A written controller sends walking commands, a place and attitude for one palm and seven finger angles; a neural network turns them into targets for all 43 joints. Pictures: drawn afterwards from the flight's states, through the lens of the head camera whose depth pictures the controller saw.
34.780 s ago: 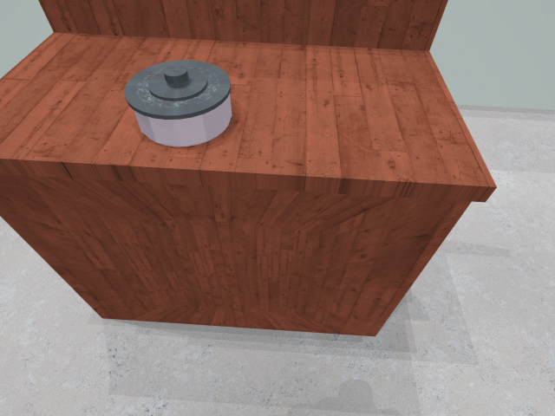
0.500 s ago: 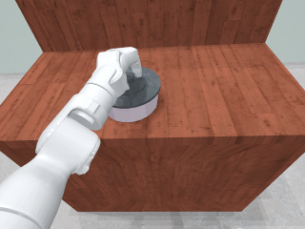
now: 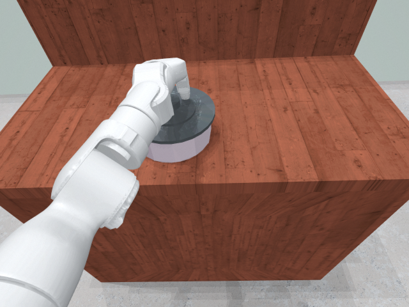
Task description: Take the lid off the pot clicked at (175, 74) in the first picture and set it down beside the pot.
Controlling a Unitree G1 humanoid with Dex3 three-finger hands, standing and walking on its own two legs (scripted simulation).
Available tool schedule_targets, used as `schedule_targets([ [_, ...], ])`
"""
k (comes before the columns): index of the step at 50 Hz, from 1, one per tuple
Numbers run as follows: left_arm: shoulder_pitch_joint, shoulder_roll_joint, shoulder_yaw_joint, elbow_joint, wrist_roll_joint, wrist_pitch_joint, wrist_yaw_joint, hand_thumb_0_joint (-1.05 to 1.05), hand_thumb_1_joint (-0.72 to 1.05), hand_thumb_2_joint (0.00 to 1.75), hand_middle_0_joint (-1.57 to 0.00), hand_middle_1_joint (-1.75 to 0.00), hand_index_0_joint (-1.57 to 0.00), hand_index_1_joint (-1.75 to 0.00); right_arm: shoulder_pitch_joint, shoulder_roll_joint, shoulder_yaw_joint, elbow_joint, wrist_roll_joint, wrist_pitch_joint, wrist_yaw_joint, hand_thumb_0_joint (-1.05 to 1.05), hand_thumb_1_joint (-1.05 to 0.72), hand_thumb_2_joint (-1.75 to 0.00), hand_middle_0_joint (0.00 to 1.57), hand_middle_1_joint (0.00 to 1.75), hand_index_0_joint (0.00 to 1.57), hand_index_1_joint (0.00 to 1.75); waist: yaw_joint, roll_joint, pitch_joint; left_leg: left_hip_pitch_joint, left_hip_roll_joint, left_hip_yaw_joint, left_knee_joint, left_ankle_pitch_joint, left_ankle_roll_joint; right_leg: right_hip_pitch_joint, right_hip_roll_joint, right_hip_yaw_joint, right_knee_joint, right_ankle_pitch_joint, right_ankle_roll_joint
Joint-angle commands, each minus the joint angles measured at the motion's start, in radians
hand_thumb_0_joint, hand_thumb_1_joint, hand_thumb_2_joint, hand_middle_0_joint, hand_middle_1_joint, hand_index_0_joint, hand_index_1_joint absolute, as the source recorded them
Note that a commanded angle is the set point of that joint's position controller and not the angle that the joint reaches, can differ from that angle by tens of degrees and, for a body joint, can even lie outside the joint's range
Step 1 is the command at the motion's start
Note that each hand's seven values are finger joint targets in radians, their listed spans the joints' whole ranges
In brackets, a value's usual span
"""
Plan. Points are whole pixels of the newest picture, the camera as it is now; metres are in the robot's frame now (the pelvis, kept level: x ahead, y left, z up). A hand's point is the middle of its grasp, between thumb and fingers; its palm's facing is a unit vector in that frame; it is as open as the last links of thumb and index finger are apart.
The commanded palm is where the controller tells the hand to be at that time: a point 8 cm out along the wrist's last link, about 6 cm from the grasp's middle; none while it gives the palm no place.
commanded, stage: lower the open fingers around the knob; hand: left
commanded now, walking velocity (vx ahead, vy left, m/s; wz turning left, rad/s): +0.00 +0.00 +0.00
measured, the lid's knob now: (170, 102) +0.50 +0.07 +0.15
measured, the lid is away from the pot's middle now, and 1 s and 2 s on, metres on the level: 0.01 0.01 0.01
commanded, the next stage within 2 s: raise the hand to come down again in 0.68 s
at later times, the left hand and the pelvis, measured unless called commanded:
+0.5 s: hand (169, 98) +0.47 +0.06 +0.19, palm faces -0.39 -0.07 -0.92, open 10.2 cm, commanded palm +0.46 +0.06 +0.22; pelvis +0.00 +0.00 +0.00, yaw +0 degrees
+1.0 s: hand (169, 103) +0.46 +0.06 +0.18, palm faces -0.28 -0.02 -0.96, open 10.2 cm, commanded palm +0.46 +0.06 +0.23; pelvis +0.00 +0.00 +0.00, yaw -1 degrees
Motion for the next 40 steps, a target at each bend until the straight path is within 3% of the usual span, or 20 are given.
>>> schedule_targets([
  [1, -0.467, 0.094, 0.039, -0.099, -0.010, -0.009, 0.019, 0.00, -0.40, 1.64, -0.85, -0.08, -0.85, -0.08, -0.017, -0.124, -0.036, -0.096, -0.002, -0.024, 0.000, 0.00, -0.90, -0.90, 0.20, 0.30, 0.20, 0.30, -0.028, -0.162, -0.264, 0.279, -0.011, -0.017, -0.006, 0.159, 0.016, -0.068, 0.055, -0.046, -0.060, 0.298, -0.020],
  [2, -0.456, 0.080, 0.026, -0.084, -0.010, -0.007, 0.017, 0.00, -0.40, 1.64, -0.85, -0.08, -0.85, -0.08, -0.028, -0.122, -0.034, -0.103, -0.001, -0.025, -0.001, 0.00, -0.90, -0.90, 0.20, 0.30, 0.20, 0.30, -0.029, -0.172, -0.259, 0.282, -0.013, -0.017, -0.002, 0.154, 0.020, -0.077, 0.057, -0.044, -0.060, 0.292, -0.018],
  [3, -0.476, 0.102, 0.041, -0.105, -0.009, -0.008, 0.019, 0.00, -0.40, 1.64, -0.85, -0.08, -0.85, -0.08, -0.023, -0.125, -0.036, -0.100, -0.002, -0.027, 0.000, 0.00, -0.90, -0.90, 0.20, 0.30, 0.20, 0.30, -0.028, -0.157, -0.283, 0.290, -0.013, -0.016, 0.000, 0.168, 0.019, -0.070, 0.057, -0.042, -0.055, 0.302, -0.019],
  [6, -0.473, 0.141, 0.070, -0.086, -0.010, -0.008, 0.019, 0.00, -0.40, 1.64, -0.85, -0.08, -0.85, -0.08, -0.007, -0.131, -0.036, -0.093, -0.007, -0.028, -0.005, 0.00, -0.90, -0.90, 0.20, 0.30, 0.20, 0.30, -0.027, -0.189, -0.297, 0.270, -0.013, -0.014, 0.004, 0.172, 0.022, -0.043, 0.052, -0.036, -0.058, 0.328, -0.017],
  [10, -0.468, 0.064, 0.015, -0.034, -0.015, 0.007, 0.013, 0.00, -0.40, 1.64, -0.85, -0.08, -0.85, -0.08, -0.019, -0.126, -0.030, -0.088, 0.003, -0.027, -0.006, 0.00, -0.90, -0.90, 0.20, 0.30, 0.20, 0.30, -0.046, -0.181, -0.202, 0.243, -0.015, -0.015, -0.003, 0.109, 0.024, -0.112, 0.058, -0.043, -0.066, 0.258, -0.016],
  [13, -0.473, 0.128, 0.058, -0.063, -0.002, -0.003, 0.017, 0.00, -0.40, 1.64, -0.85, -0.08, -0.85, -0.08, -0.011, -0.130, -0.033, -0.096, -0.007, -0.030, -0.007, 0.00, -0.90, -0.90, 0.20, 0.30, 0.20, 0.30, -0.030, -0.177, -0.276, 0.257, -0.015, -0.014, 0.009, 0.145, 0.024, -0.071, 0.054, -0.034, -0.053, 0.293, -0.017],
  [15, -0.451, 0.136, 0.064, -0.027, -0.005, 0.004, 0.013, 0.00, -0.40, 1.64, -0.85, -0.08, -0.85, -0.08, -0.005, -0.129, -0.029, -0.094, -0.005, -0.029, -0.012, 0.00, -0.90, -0.90, 0.20, 0.30, 0.20, 0.30, -0.033, -0.196, -0.263, 0.231, -0.016, -0.004, 0.012, 0.136, 0.027, -0.063, 0.052, -0.034, -0.052, 0.304, -0.013],
  [16, -0.457, 0.142, 0.069, -0.049, -0.008, -0.005, 0.014, 0.00, -0.40, 1.64, -0.85, -0.08, -0.85, -0.08, 0.007, -0.133, -0.035, -0.092, -0.007, -0.027, -0.009, 0.00, -0.90, -0.90, 0.20, 0.30, 0.20, 0.30, -0.030, -0.180, -0.287, 0.238, -0.013, -0.010, 0.011, 0.147, 0.022, -0.047, 0.050, -0.035, -0.050, 0.312, -0.015],
  [17, -0.450, 0.105, 0.042, -0.043, -0.006, -0.005, 0.011, 0.00, -0.40, 1.64, -0.85, -0.08, -0.85, -0.08, -0.009, -0.127, -0.032, -0.101, -0.003, -0.027, -0.007, 0.00, -0.90, -0.90, 0.20, 0.30, 0.20, 0.30, -0.032, -0.180, -0.278, 0.244, -0.014, -0.009, 0.013, 0.145, 0.023, -0.062, 0.053, -0.037, -0.045, 0.305, -0.015],
  [19, -0.433, 0.101, 0.039, -0.040, -0.004, -0.002, 0.010, 0.00, -0.40, 1.64, -0.85, -0.08, -0.85, -0.08, -0.008, -0.128, -0.032, -0.100, -0.001, -0.026, -0.007, 0.00, -0.90, -0.90, 0.20, 0.30, 0.20, 0.30, -0.034, -0.182, -0.262, 0.243, -0.015, -0.007, 0.016, 0.153, 0.024, -0.072, 0.056, -0.041, -0.047, 0.305, -0.015],
  [23, -0.447, 0.184, 0.092, -0.075, -0.003, -0.006, 0.012, 0.00, -0.40, 1.64, -0.85, -0.08, -0.85, -0.08, -0.004, -0.130, -0.031, -0.110, -0.005, -0.026, -0.010, 0.00, -0.90, -0.90, 0.20, 0.30, 0.20, 0.30, -0.019, -0.188, -0.290, 0.233, -0.019, -0.003, 0.019, 0.169, 0.028, -0.028, 0.052, -0.032, -0.045, 0.341, -0.013],
  [26, -0.410, 0.134, 0.062, -0.077, -0.012, -0.013, 0.006, 0.00, -0.40, 1.64, -0.85, -0.08, -0.85, -0.08, 0.000, -0.127, -0.037, -0.115, -0.004, -0.025, -0.008, 0.00, -0.90, -0.90, 0.20, 0.30, 0.20, 0.30, -0.019, -0.181, -0.288, 0.246, -0.015, -0.002, 0.026, 0.189, 0.028, -0.033, 0.051, -0.035, -0.046, 0.357, -0.014],
  [27, -0.390, 0.123, 0.048, -0.043, -0.009, -0.008, 0.004, 0.00, -0.40, 1.64, -0.85, -0.08, -0.85, -0.08, -0.014, -0.126, -0.031, -0.113, 0.003, -0.021, -0.008, 0.00, -0.90, -0.90, 0.20, 0.30, 0.20, 0.30, -0.026, -0.196, -0.236, 0.230, -0.016, -0.001, 0.021, 0.167, 0.028, -0.057, 0.055, -0.041, -0.049, 0.331, -0.012],
  [29, -0.412, 0.129, 0.047, -0.064, -0.004, -0.003, 0.005, 0.00, -0.40, 1.64, -0.85, -0.08, -0.85, -0.08, -0.017, -0.129, -0.030, -0.112, 0.005, -0.018, -0.008, 0.00, -0.90, -0.90, 0.20, 0.30, 0.20, 0.30, -0.031, -0.186, -0.219, 0.227, -0.016, 0.000, 0.014, 0.144, 0.028, -0.074, 0.057, -0.040, -0.056, 0.304, -0.013],
  [32, -0.451, 0.192, 0.086, -0.099, 0.004, -0.009, 0.015, 0.00, -0.40, 1.64, -0.85, -0.08, -0.85, -0.08, -0.010, -0.130, -0.032, -0.115, -0.001, -0.018, -0.009, 0.00, -0.90, -0.90, 0.20, 0.30, 0.20, 0.30, -0.022, -0.168, -0.273, 0.241, -0.016, -0.003, 0.016, 0.161, 0.028, -0.041, 0.054, -0.034, -0.051, 0.324, -0.015],
  [34, -0.409, 0.154, 0.064, -0.067, 0.000, -0.004, 0.010, 0.00, -0.40, 1.64, -0.85, -0.08, -0.85, -0.08, -0.020, -0.124, -0.027, -0.120, 0.003, -0.019, -0.010, 0.00, -0.90, -0.90, 0.20, 0.30, 0.20, 0.30, -0.021, -0.177, -0.251, 0.231, -0.017, -0.002, 0.015, 0.153, 0.027, -0.048, 0.054, -0.037, -0.050, 0.314, -0.015],
  [36, -0.404, 0.151, 0.067, -0.095, -0.005, -0.010, 0.010, 0.00, -0.40, 1.64, -0.85, -0.08, -0.85, -0.08, -0.010, -0.126, -0.035, -0.122, 0.000, -0.017, -0.009, 0.00, -0.90, -0.90, 0.20, 0.30, 0.20, 0.30, -0.016, -0.172, -0.273, 0.245, -0.015, 0.000, 0.019, 0.169, 0.027, -0.035, 0.052, -0.037, -0.052, 0.333, -0.015],
  [39, -0.396, 0.196, 0.087, -0.089, 0.005, -0.005, 0.009, 0.00, -0.40, 1.64, -0.85, -0.08, -0.85, -0.08, -0.025, -0.126, -0.027, -0.128, 0.003, -0.016, -0.013, 0.00, -0.90, -0.90, 0.20, 0.30, 0.20, 0.30, -0.015, -0.200, -0.263, 0.224, -0.018, 0.007, 0.017, 0.159, 0.029, -0.020, 0.051, -0.033, -0.053, 0.336, -0.009],
  [40, -0.402, 0.249, 0.131, -0.254, 0.024, -0.090, 0.041, 0.00, -0.39, 1.62, -0.84, -0.10, -0.84, -0.10, -0.018, -0.124, -0.028, -0.156, 0.009, -0.023, -0.013, 0.00, -0.90, -0.90, 0.20, 0.30, 0.20, 0.30, -0.019, -0.226, -0.258, 0.207, 0.001, 0.004, 0.024, 0.173, 0.028, -0.023, 0.045, -0.021, -0.053, 0.306, -0.009],
])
